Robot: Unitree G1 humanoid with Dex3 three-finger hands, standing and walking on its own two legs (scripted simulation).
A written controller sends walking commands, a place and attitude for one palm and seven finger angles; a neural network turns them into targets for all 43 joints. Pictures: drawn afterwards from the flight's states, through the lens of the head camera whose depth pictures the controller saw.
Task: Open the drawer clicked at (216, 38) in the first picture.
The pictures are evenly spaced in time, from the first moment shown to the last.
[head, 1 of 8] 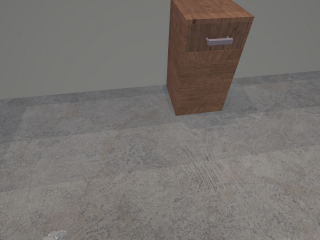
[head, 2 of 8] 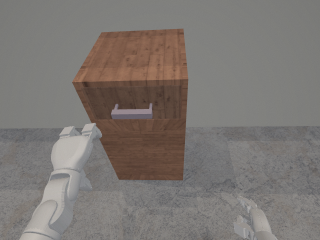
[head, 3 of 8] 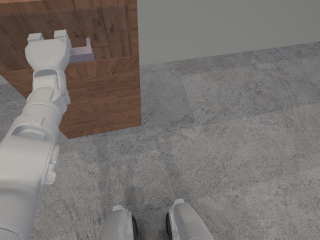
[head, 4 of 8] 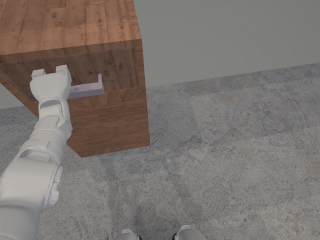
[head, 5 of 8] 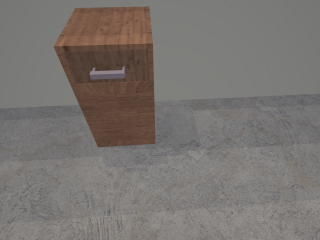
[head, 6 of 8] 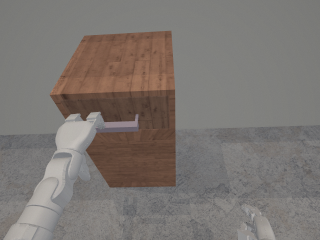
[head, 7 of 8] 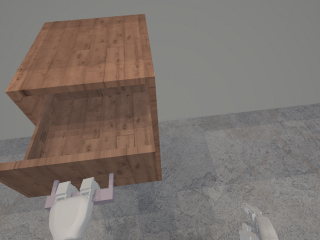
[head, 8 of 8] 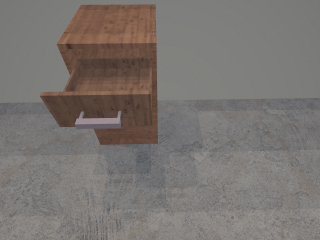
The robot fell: no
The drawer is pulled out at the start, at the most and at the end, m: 0.00 0.30 0.30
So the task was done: yes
